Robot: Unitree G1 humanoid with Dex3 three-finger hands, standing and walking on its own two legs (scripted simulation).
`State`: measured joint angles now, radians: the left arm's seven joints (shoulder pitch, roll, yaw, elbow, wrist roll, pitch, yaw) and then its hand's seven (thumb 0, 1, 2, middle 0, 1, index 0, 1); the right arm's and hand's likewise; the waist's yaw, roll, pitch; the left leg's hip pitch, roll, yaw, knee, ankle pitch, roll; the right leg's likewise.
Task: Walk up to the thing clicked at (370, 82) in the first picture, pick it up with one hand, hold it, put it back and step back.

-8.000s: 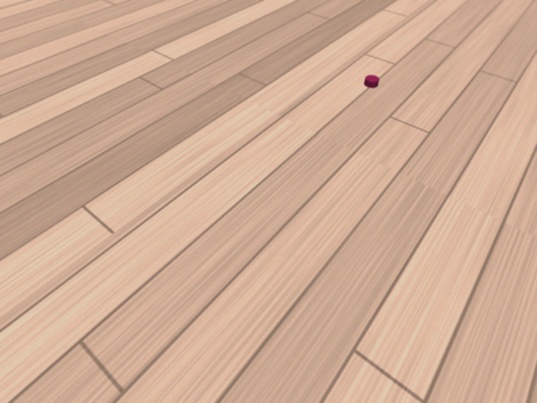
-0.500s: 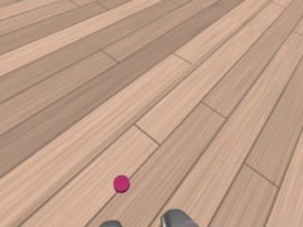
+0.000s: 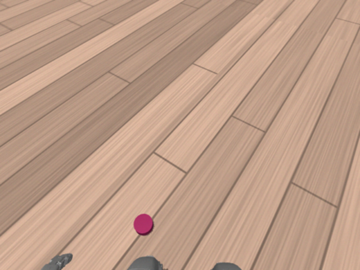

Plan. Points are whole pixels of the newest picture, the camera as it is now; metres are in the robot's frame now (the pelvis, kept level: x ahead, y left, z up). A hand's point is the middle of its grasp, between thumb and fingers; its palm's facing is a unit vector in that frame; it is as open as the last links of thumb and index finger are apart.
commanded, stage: walk up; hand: left
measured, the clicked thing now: (143, 224) +0.41 +0.19 -0.72
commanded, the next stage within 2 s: stand in 1.04 s
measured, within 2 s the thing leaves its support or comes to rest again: neither
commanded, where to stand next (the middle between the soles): +0.04 +0.01 m, yaw +4 degrees
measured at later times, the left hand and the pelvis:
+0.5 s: hand out of the picture +0.06 +0.30 -0.13, palm faces +0.05 -0.92 -0.39, open 7.4 cm; pelvis +0.00 +0.03 +0.01, yaw +4 degrees
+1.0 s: hand out of the picture +0.06 +0.26 -0.12, palm faces +0.08 -0.94 -0.32, open 7.4 cm; pelvis +0.01 +0.01 +0.03, yaw +5 degrees
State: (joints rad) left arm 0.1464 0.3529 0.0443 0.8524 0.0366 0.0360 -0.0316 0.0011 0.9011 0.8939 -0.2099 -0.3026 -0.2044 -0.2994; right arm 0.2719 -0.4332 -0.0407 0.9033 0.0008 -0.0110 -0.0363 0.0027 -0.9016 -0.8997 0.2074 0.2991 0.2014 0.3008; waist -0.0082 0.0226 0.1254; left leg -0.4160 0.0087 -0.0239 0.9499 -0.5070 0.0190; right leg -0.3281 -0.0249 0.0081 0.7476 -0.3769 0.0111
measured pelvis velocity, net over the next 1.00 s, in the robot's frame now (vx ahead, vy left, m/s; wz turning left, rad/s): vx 0.01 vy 0.01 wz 0.09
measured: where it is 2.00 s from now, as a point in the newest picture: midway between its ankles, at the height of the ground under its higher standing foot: outside the picture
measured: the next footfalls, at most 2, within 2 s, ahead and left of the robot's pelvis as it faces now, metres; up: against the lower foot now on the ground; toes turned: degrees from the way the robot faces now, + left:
left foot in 0.06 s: +0.05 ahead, +0.14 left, +0.00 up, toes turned +2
